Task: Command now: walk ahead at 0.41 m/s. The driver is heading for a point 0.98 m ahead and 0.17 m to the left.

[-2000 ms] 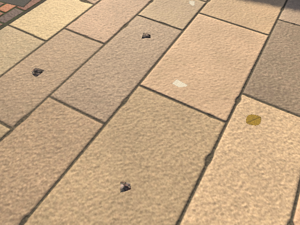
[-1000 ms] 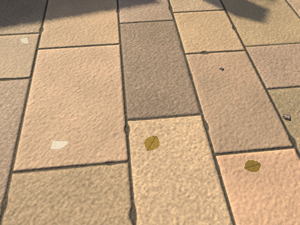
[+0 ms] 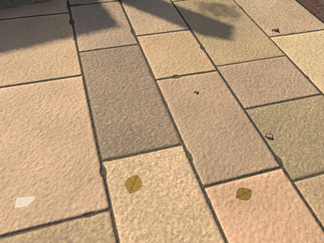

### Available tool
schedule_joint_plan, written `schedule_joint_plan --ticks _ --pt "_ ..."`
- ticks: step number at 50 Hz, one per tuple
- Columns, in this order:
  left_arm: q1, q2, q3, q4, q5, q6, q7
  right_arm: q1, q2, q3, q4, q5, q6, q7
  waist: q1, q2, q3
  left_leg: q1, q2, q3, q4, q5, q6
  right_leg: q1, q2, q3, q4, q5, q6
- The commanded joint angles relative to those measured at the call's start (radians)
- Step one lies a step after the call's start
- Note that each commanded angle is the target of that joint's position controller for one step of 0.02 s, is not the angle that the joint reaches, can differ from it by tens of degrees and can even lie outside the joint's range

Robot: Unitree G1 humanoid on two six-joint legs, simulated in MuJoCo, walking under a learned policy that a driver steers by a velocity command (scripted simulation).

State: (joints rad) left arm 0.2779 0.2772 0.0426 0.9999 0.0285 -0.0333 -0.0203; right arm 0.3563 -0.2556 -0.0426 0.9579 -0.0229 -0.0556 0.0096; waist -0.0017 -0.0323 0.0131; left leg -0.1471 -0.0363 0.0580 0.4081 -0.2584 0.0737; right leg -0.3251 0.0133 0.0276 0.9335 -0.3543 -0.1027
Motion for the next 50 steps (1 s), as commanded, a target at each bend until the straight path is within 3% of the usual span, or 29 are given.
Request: schedule_joint_plan --ticks 1,4,8,11,13,16,17,18,19,20,21,22,23,24,25,26,29,32,35,40,43,45,46,47,48,49,50 --pt "-0.061 0.064 0.006 -0.055 0.014 -0.020 -0.020 0.030 -0.105 -0.012 -0.026 0.005 -0.029 -0.005 0.001 0.104 0.091 0.144 0.258 -0.332 -0.320 -0.077 0.081 -0.321 -0.082 -0.003 0.100 0.136 0.020" --pt "-0.122 0.047 0.001 -0.074 0.011 -0.007 -0.022 0.122 -0.089 -0.003 0.024 0.012 -0.039 -0.004 -0.011 0.107 0.079 0.194 0.233 -0.222 -0.288 0.242 0.087 -0.378 -0.088 -0.050 0.097 0.190 0.052" --pt "-0.281 0.023 -0.011 -0.137 0.007 -0.001 -0.022 0.171 -0.070 0.008 0.056 0.009 -0.035 -0.010 -0.039 0.110 0.115 0.181 0.209 -0.151 -0.288 0.425 0.099 -0.416 -0.072 -0.102 -0.048 0.243 0.083" --pt "-0.369 0.000 -0.025 -0.174 -0.002 -0.005 -0.022 0.185 -0.069 0.011 0.074 0.007 -0.037 -0.015 -0.054 0.121 0.130 0.167 0.203 -0.114 -0.288 0.513 0.099 -0.339 -0.045 -0.136 -0.225 0.298 0.073" --pt "-0.390 0.005 -0.027 -0.192 -0.005 -0.007 -0.018 0.186 -0.078 0.010 0.086 0.005 -0.039 -0.018 -0.050 0.127 0.134 0.190 0.224 -0.109 -0.284 0.581 0.101 -0.286 -0.031 -0.146 -0.305 0.306 0.047" --pt "-0.287 0.037 -0.012 -0.177 -0.006 -0.016 -0.002 0.132 -0.097 0.005 0.089 0.005 -0.041 -0.024 0.017 0.133 0.073 0.247 0.247 -0.083 -0.150 0.914 0.080 -0.124 0.019 -0.151 -0.361 0.250 -0.013" --pt "-0.171 0.059 0.001 -0.142 -0.007 -0.022 0.007 0.115 -0.107 0.001 0.089 0.002 -0.037 -0.026 0.066 0.137 0.009 0.265 0.244 -0.073 -0.017 1.025 0.067 -0.016 0.045 -0.146 -0.374 0.215 -0.033" --pt "-0.004 0.078 0.015 -0.086 -0.006 -0.030 0.017 0.097 -0.114 -0.001 0.085 0.004 -0.030 -0.025 0.134 0.118 -0.077 0.226 0.220 -0.052 0.176 1.003 0.052 0.170 0.059 -0.147 -0.441 0.242 -0.055" --pt "0.152 0.134 0.035 -0.049 0.016 -0.037 0.030 0.103 -0.094 0.007 0.069 0.010 -0.029 -0.021 0.183 0.064 -0.173 0.048 0.183 -0.032 0.435 0.725 0.041 0.411 -0.082 0.002 -0.463 0.136 -0.093" --pt "0.227 0.236 0.064 -0.043 0.039 -0.034 0.033 0.239 0.037 0.030 0.051 0.040 -0.026 -0.005 0.114 -0.170 -0.323 -0.326 0.005 -0.001 0.862 -0.035 -0.003 0.719 -0.407 0.525 -0.515 0.001 -0.249" --pt "0.160 0.179 0.056 -0.045 -0.006 -0.023 0.019 0.171 -0.072 0.002 0.061 0.017 -0.024 -0.009 0.120 -0.044 -0.300 -0.443 -0.026 -0.127 0.978 -0.229 0.018 0.644 -0.404 0.712 -0.670 -0.118 -0.253" --pt "0.024 0.141 0.046 -0.065 -0.019 -0.024 0.018 0.065 -0.089 -0.008 0.018 0.012 -0.028 -0.008 0.066 -0.032 -0.103 -0.500 0.042 -0.129 0.955 -0.124 0.028 0.470 -0.367 0.525 -0.702 -0.131 -0.214" --pt "-0.037 0.076 0.030 -0.074 -0.016 -0.034 0.014 0.017 -0.080 -0.007 0.006 0.011 -0.035 -0.005 0.043 0.012 -0.028 -0.468 0.079 -0.123 0.895 -0.053 0.031 0.334 -0.327 0.411 -0.741 -0.025 -0.189" --pt "-0.048 0.044 0.021 -0.063 -0.014 -0.045 0.015 0.009 -0.060 -0.007 0.010 0.007 -0.029 -0.002 0.011 0.015 0.020 -0.417 0.105 -0.121 0.843 -0.030 0.028 0.236 -0.284 0.314 -0.762 0.088 -0.157" --pt "-0.043 0.014 0.011 -0.044 -0.015 -0.052 0.018 0.028 -0.040 -0.003 0.012 -0.008 -0.014 0.003 -0.022 0.002 0.030 -0.353 0.122 -0.120 0.797 -0.018 0.016 0.160 -0.245 0.240 -0.779 0.156 -0.130" --pt "-0.024 0.004 0.006 -0.031 -0.014 -0.061 0.018 0.039 -0.018 -0.001 0.019 -0.013 -0.002 0.010 -0.034 -0.005 0.028 -0.321 0.126 -0.113 0.768 -0.015 0.006 0.132 -0.228 0.198 -0.789 0.208 -0.121" --pt "0.047 0.040 0.012 0.001 -0.019 -0.080 0.019 -0.027 -0.011 -0.001 -0.007 -0.017 0.019 0.021 -0.041 -0.009 0.049 -0.383 0.146 -0.076 0.689 0.035 -0.021 0.130 -0.206 0.121 -0.822 0.305 -0.125" --pt "0.107 0.044 0.008 0.016 -0.020 -0.077 0.019 -0.175 -0.023 -0.002 -0.059 -0.014 0.023 0.024 -0.010 -0.001 0.085 -0.493 0.163 -0.043 0.563 0.144 -0.048 0.178 -0.184 0.079 -0.846 0.368 -0.113" --pt "0.158 0.037 0.002 0.028 -0.021 -0.073 0.020 -0.291 -0.009 0.008 -0.098 -0.003 0.017 0.026 0.023 -0.007 0.089 -0.490 0.142 -0.007 0.390 0.236 -0.059 0.223 -0.159 0.029 -0.832 0.481 -0.086" --pt "0.248 0.041 -0.002 0.062 -0.010 -0.066 0.032 -0.424 -0.009 0.016 -0.147 0.000 0.011 0.021 0.068 -0.024 0.093 -0.497 0.097 0.026 0.223 0.254 -0.033 0.391 -0.194 0.016 -0.783 0.628 -0.088" --pt "0.223 0.056 0.002 0.068 0.000 -0.063 0.043 -0.401 -0.022 0.010 -0.151 0.002 0.000 0.018 0.034 -0.033 0.080 -0.430 0.060 0.041 0.158 0.159 0.020 0.473 -0.227 -0.034 -0.709 0.820 -0.076" --pt "0.197 0.072 0.008 0.068 0.005 -0.060 0.049 -0.255 -0.046 -0.006 -0.107 0.000 -0.007 0.008 -0.033 -0.046 0.003 -0.249 -0.008 0.063 0.130 0.084 0.067 0.485 -0.228 -0.078 -0.518 1.076 -0.052" --pt "0.180 0.076 0.009 0.063 0.002 -0.055 0.049 -0.099 -0.061 -0.020 -0.053 -0.006 -0.014 0.001 -0.099 -0.027 -0.073 -0.073 -0.035 0.071 0.066 0.121 0.095 0.442 -0.205 -0.114 -0.332 1.071 -0.032" --pt "0.168 0.066 0.003 0.038 -0.005 -0.057 0.049 0.068 -0.119 -0.042 -0.009 -0.026 -0.019 -0.007 -0.161 0.007 -0.163 0.181 0.088 -0.081 0.067 0.091 0.148 0.244 -0.181 -0.138 -0.081 0.824 -0.011" --pt "0.260 -0.018 -0.011 0.007 -0.040 -0.061 0.029 0.163 -0.233 -0.076 0.003 -0.034 -0.012 -0.012 -0.129 0.244 -0.287 0.488 0.386 -0.614 -0.001 0.040 0.328 -0.157 0.012 -0.175 0.352 0.188 0.047" --pt "0.193 0.052 0.009 0.001 -0.012 -0.066 0.025 0.091 -0.195 -0.070 0.006 0.006 0.003 0.002 -0.103 0.132 -0.274 0.469 0.389 -0.786 -0.117 0.028 0.329 -0.301 0.037 -0.012 0.452 -0.118 0.034" --pt "0.085 0.058 0.014 -0.045 -0.009 -0.075 0.020 -0.027 -0.169 -0.063 -0.017 0.019 0.005 0.004 -0.061 0.103 -0.107 0.320 0.357 -0.621 -0.136 0.005 0.294 -0.372 -0.030 0.017 0.431 -0.025 0.026"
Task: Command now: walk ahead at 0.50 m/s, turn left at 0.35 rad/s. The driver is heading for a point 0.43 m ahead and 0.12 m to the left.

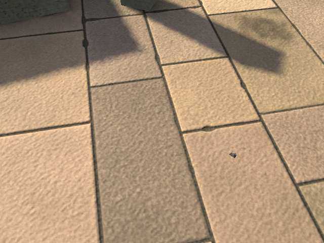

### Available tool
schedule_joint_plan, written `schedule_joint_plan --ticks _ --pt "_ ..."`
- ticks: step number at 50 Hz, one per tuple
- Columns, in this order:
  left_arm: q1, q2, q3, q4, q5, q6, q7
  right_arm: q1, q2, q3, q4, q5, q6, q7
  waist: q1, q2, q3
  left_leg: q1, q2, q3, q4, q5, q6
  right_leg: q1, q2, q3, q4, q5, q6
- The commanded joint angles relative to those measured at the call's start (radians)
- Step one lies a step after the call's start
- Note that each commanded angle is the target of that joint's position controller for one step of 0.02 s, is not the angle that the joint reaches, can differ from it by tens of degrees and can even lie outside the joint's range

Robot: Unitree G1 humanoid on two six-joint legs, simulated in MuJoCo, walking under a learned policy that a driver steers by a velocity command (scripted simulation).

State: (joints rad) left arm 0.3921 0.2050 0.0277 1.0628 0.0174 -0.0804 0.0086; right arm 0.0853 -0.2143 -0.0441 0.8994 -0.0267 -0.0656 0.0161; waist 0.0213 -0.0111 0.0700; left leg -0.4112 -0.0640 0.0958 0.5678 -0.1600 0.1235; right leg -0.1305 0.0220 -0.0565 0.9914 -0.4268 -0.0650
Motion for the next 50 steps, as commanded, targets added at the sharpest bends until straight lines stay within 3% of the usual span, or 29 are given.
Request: schedule_joint_plan --ticks 1,2,3,6,8,11,18,20,22,23,24,25,26,27,28,29,31,35,38,41,43,44,45,46,47,48,49,50 --pt "-0.076 0.128 0.028 -0.122 0.002 -0.038 -0.011 0.189 -0.151 -0.049 0.031 0.018 0.012 0.001 -0.061 0.016 -0.088 0.450 0.347 -0.562 -0.329 -0.003 0.209 -0.537 -0.075 0.099 0.304 0.120 -0.008" --pt "-0.089 0.115 0.029 -0.128 0.007 -0.032 -0.011 0.169 -0.125 -0.041 0.031 0.018 0.007 -0.003 -0.029 0.001 -0.041 0.351 0.300 -0.485 -0.346 0.092 0.177 -0.489 -0.098 0.099 0.238 0.141 0.002" --pt "-0.077 0.103 0.027 -0.137 0.020 -0.016 -0.011 0.161 -0.102 -0.033 0.038 0.023 0.003 -0.008 0.004 0.014 -0.034 0.277 0.256 -0.420 -0.359 0.157 0.151 -0.430 -0.113 0.099 0.184 0.147 0.020" --pt "-0.100 0.079 0.024 -0.166 0.032 0.023 -0.017 0.215 -0.137 -0.041 0.048 0.026 -0.015 -0.012 0.018 0.036 -0.049 0.214 0.209 -0.357 -0.372 0.242 0.153 -0.399 -0.111 0.073 0.091 0.163 0.066" --pt "-0.192 0.086 0.025 -0.208 0.030 0.033 -0.019 0.251 -0.158 -0.046 0.048 0.026 -0.014 -0.014 -0.001 0.049 -0.022 0.199 0.191 -0.353 -0.398 0.206 0.147 -0.449 -0.116 0.058 0.000 0.233 0.092" --pt "-0.333 0.092 0.023 -0.266 0.023 0.036 -0.022 0.320 -0.150 -0.046 0.049 0.024 -0.006 -0.012 -0.051 0.064 -0.004 0.245 0.176 -0.369 -0.400 0.204 0.120 -0.511 -0.110 0.054 -0.148 0.348 0.113" --pt "-0.521 0.103 0.010 -0.366 0.007 0.022 -0.030 0.415 -0.169 -0.054 0.035 0.008 0.006 -0.027 -0.118 0.089 -0.016 0.417 0.193 -0.425 -0.292 0.364 0.098 -0.518 -0.052 0.065 -0.359 0.384 0.099" --pt "-0.482 0.125 0.014 -0.373 0.004 0.012 -0.028 0.381 -0.188 -0.061 0.016 0.005 0.007 -0.036 -0.084 0.100 -0.023 0.410 0.203 -0.450 -0.246 0.401 0.069 -0.416 -0.040 0.081 -0.435 0.344 0.079" --pt "-0.309 0.163 0.029 -0.325 0.004 -0.004 -0.014 0.327 -0.209 -0.068 -0.001 0.006 0.003 -0.034 -0.006 0.090 -0.082 0.363 0.164 -0.426 -0.093 0.580 0.022 -0.168 0.007 0.059 -0.513 0.303 0.044" --pt "-0.178 0.190 0.040 -0.292 0.017 -0.022 -0.002 0.322 -0.196 -0.066 -0.002 0.019 -0.005 -0.027 0.054 0.039 -0.158 0.315 0.098 -0.369 0.098 0.583 -0.009 0.017 -0.033 0.076 -0.574 0.395 0.014" --pt "-0.024 0.260 0.053 -0.288 0.041 -0.033 0.015 0.342 -0.129 -0.049 -0.040 0.035 -0.014 -0.027 0.089 -0.062 -0.315 0.172 0.038 -0.302 0.371 0.258 -0.035 0.262 -0.280 0.290 -0.542 0.493 -0.035" --pt "-0.053 0.340 0.074 -0.293 0.041 -0.016 0.010 0.517 -0.059 -0.039 -0.042 0.071 -0.002 -0.036 0.002 -0.304 -0.437 -0.071 -0.119 -0.200 0.642 -0.455 -0.069 0.440 -0.519 0.685 -0.584 0.783 -0.202" --pt "-0.103 0.242 0.062 -0.307 0.012 0.000 0.003 0.508 -0.149 -0.051 -0.003 0.025 0.016 -0.047 -0.022 -0.112 -0.363 -0.122 -0.027 -0.224 0.722 -0.392 -0.060 0.328 -0.475 0.681 -0.584 0.767 -0.208" --pt "-0.166 0.148 0.035 -0.313 0.001 -0.001 0.000 0.415 -0.143 -0.053 -0.007 0.011 0.021 -0.042 -0.022 -0.030 -0.222 -0.120 -0.008 -0.220 0.707 -0.319 -0.072 0.191 -0.412 0.503 -0.594 0.845 -0.184" --pt "-0.192 0.105 0.019 -0.306 0.005 -0.004 -0.003 0.356 -0.124 -0.050 -0.021 0.007 0.023 -0.036 -0.027 -0.008 -0.162 -0.116 0.017 -0.214 0.660 -0.283 -0.083 0.114 -0.357 0.374 -0.612 0.948 -0.154" --pt "-0.178 0.091 0.013 -0.290 0.002 -0.009 0.000 0.318 -0.114 -0.049 -0.029 0.000 0.031 -0.028 -0.024 -0.053 -0.134 -0.110 0.035 -0.215 0.610 -0.261 -0.092 0.077 -0.313 0.293 -0.633 1.004 -0.130" --pt "-0.153 0.109 0.013 -0.260 -0.003 -0.020 -0.003 0.327 -0.098 -0.047 -0.028 -0.005 0.054 -0.014 -0.046 -0.112 -0.134 -0.043 0.016 -0.203 0.562 -0.231 -0.108 0.014 -0.269 0.211 -0.656 1.100 -0.115" --pt "-0.162 0.129 0.010 -0.238 0.002 -0.024 -0.003 0.290 -0.079 -0.034 -0.028 -0.002 0.074 -0.012 -0.074 -0.088 -0.164 -0.011 0.014 -0.183 0.415 -0.173 -0.125 -0.018 -0.259 0.136 -0.675 1.104 -0.140" --pt "-0.157 0.133 0.006 -0.218 0.002 -0.013 -0.004 0.206 -0.058 -0.011 -0.035 0.002 0.084 -0.013 -0.057 -0.129 -0.156 0.095 0.038 -0.128 0.211 -0.094 -0.127 -0.077 -0.222 0.078 -0.686 1.013 -0.119" --pt "-0.113 0.150 0.009 -0.190 0.000 0.006 -0.004 0.154 -0.069 0.000 -0.032 0.007 0.085 -0.022 -0.028 -0.134 -0.152 0.160 0.044 -0.098 0.090 -0.071 -0.124 -0.071 -0.228 0.107 -0.674 0.866 -0.120" --pt "-0.118 0.150 0.009 -0.181 -0.006 0.023 0.001 0.148 -0.067 0.007 -0.021 0.006 0.077 -0.029 -0.038 -0.106 -0.129 0.227 0.049 -0.089 -0.049 -0.037 -0.107 -0.093 -0.230 0.134 -0.649 0.682 -0.105" --pt "-0.113 0.144 0.006 -0.174 -0.007 0.031 0.006 0.145 -0.071 0.011 -0.017 0.000 0.069 -0.034 -0.048 -0.072 -0.111 0.290 0.065 -0.112 -0.173 0.042 -0.096 -0.128 -0.215 0.141 -0.632 0.555 -0.072" --pt "-0.087 0.127 0.001 -0.173 -0.001 0.034 0.009 0.155 -0.107 0.007 -0.010 -0.007 0.060 -0.043 -0.039 -0.017 -0.116 0.371 0.142 -0.199 -0.224 0.129 -0.084 -0.174 -0.193 0.145 -0.613 0.414 -0.029" --pt "-0.026 0.100 -0.002 -0.177 0.005 0.037 0.006 0.161 -0.171 0.000 -0.012 -0.014 0.050 -0.050 0.011 0.092 -0.120 0.417 0.286 -0.341 -0.217 0.350 -0.055 -0.216 -0.118 0.092 -0.555 0.218 0.007" --pt "0.060 0.034 -0.018 -0.132 -0.014 0.053 0.012 0.113 -0.151 0.007 0.001 0.018 0.055 -0.049 0.045 0.161 -0.126 0.281 0.324 -0.349 -0.226 0.327 0.021 -0.102 -0.068 0.050 -0.613 0.093 0.023" --pt "0.029 0.066 -0.015 -0.113 -0.008 0.065 0.019 0.074 -0.107 0.016 -0.001 0.023 0.054 -0.042 0.031 0.128 -0.074 0.194 0.265 -0.331 -0.247 0.169 -0.001 -0.036 -0.069 0.060 -0.646 0.140 0.034" --pt "-0.019 0.100 -0.003 -0.115 -0.004 0.071 0.020 0.065 -0.092 0.018 0.004 0.021 0.054 -0.039 0.012 0.115 -0.025 0.161 0.210 -0.299 -0.261 0.077 -0.033 -0.042 -0.069 0.068 -0.644 0.182 0.037" --pt "-0.038 0.109 0.001 -0.112 -0.003 0.074 0.017 0.080 -0.090 0.021 0.020 0.018 0.054 -0.041 0.006 0.111 -0.030 0.162 0.186 -0.282 -0.271 0.048 -0.047 -0.023 -0.082 0.076 -0.648 0.218 0.036"
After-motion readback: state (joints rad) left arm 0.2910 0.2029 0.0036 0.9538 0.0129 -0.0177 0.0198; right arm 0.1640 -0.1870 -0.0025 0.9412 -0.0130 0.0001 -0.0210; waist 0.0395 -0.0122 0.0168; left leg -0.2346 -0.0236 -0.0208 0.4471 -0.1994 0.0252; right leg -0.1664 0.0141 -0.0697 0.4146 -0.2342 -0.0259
